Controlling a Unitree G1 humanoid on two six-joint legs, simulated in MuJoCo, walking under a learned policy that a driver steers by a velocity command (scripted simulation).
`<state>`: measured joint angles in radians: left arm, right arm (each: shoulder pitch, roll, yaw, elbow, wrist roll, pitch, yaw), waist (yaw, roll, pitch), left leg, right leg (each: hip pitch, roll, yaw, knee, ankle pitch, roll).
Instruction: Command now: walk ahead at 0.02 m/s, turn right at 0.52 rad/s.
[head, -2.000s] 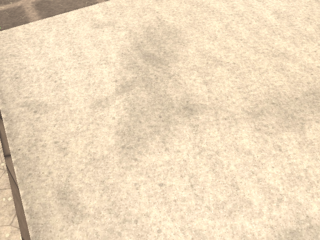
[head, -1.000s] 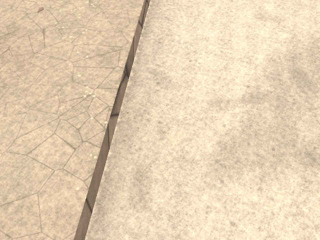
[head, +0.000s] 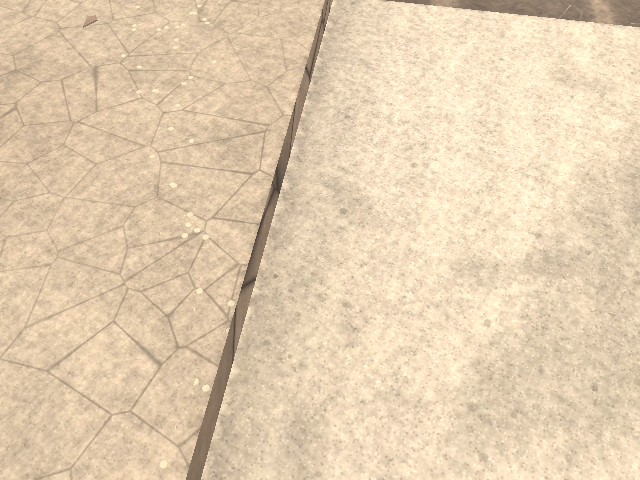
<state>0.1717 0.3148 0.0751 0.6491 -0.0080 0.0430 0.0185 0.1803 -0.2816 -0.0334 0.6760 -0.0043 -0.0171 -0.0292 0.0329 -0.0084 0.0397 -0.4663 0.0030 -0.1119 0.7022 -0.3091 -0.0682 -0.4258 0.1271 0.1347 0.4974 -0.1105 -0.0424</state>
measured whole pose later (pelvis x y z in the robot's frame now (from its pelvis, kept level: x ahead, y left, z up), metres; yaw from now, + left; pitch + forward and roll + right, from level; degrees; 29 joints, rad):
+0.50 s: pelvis +0.01 -0.01 +0.00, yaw -18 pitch +2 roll +0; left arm 0.18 0.29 0.07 0.58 0.00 0.06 -0.01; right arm 0.17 -0.31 -0.08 0.69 -0.01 0.01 -0.04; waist -0.02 0.04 0.04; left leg -0.43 0.11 0.04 0.90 -0.50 -0.07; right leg -0.32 0.02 0.00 0.61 -0.32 -0.05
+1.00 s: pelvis +0.01 +0.00 +0.01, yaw -37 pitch +2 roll +0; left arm 0.18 0.34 0.09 0.61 -0.02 0.05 0.02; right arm 0.13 -0.27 -0.08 0.70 -0.02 -0.02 -0.01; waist 0.02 -0.05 0.03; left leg -0.27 -0.03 -0.03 0.49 -0.25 0.02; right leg -0.46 0.13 0.18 0.93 -0.49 0.02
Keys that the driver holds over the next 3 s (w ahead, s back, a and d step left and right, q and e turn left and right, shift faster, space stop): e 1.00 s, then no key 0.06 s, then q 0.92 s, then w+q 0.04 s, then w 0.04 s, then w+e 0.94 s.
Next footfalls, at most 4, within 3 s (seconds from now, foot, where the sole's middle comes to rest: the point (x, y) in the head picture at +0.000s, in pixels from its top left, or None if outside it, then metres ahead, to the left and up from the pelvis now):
0.04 left None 0.10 0.14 -0.77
0.44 right None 0.01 -0.12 -0.77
0.92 left None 0.12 0.07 -0.77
1.26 right None -0.06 -0.13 -0.77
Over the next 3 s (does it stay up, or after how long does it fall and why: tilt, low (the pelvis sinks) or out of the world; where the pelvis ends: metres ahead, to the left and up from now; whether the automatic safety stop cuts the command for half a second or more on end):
stays up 0.37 -0.11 0.00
